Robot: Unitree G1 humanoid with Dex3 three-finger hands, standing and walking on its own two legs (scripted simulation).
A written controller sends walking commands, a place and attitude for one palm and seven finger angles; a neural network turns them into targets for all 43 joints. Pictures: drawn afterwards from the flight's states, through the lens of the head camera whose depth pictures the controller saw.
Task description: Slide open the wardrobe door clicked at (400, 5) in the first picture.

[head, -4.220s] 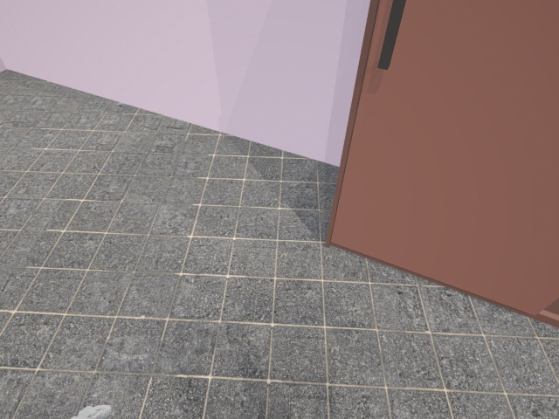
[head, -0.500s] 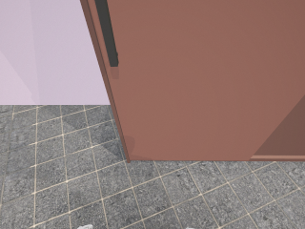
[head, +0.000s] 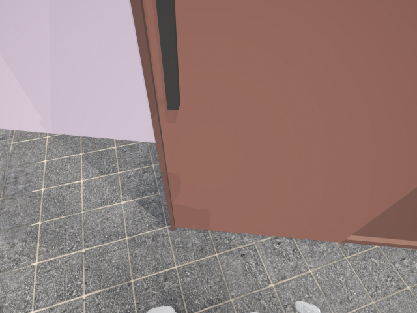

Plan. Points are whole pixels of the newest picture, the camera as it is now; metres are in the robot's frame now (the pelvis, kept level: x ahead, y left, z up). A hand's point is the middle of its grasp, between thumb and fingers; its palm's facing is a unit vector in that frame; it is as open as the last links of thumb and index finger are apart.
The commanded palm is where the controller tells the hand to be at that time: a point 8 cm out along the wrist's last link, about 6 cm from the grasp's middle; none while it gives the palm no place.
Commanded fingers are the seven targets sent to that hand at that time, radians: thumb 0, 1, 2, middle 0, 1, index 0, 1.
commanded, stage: come to a stop and stand still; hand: left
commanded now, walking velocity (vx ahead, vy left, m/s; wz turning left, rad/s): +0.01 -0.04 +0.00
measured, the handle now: (169, 24) +0.52 +0.13 +0.26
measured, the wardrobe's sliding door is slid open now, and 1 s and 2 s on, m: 0.00 0.00 0.00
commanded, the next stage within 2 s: look again from close up in 1.14 s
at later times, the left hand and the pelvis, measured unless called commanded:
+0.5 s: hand out of the picture -0.02 +0.14 -0.18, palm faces +0.09 -0.98 -0.18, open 7.3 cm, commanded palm none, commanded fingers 0.00 0.90 0.90 -0.20 -0.30 -0.20 -0.30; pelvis -0.05 -0.04 +0.00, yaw +2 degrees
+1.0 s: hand out of the picture -0.08 +0.13 -0.17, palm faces +0.06 -0.98 -0.19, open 7.4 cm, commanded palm none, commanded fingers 0.00 0.90 0.90 -0.20 -0.30 -0.20 -0.30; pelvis -0.05 -0.03 +0.00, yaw +1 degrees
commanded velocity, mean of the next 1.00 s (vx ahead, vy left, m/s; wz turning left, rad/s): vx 0.00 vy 0.00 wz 0.00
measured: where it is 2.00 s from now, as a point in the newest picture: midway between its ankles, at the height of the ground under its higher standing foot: outside the picture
